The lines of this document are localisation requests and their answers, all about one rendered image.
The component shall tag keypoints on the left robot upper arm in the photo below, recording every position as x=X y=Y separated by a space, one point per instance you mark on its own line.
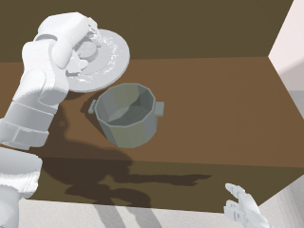
x=19 y=175

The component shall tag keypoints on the knob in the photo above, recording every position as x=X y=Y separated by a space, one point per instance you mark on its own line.
x=88 y=51

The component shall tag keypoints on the robot left forearm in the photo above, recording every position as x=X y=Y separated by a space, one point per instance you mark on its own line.
x=43 y=86

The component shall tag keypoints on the right robot hand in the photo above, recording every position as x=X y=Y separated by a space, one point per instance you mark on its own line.
x=246 y=204

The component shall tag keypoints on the pot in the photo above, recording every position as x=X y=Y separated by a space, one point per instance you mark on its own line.
x=128 y=114

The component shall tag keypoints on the lid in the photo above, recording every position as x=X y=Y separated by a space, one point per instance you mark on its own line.
x=109 y=65

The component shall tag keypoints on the left robot hand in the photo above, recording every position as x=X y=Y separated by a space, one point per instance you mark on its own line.
x=74 y=27

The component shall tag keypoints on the robot right forearm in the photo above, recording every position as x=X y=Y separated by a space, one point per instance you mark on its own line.
x=256 y=220

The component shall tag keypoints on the table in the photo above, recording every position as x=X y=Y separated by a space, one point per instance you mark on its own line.
x=227 y=116

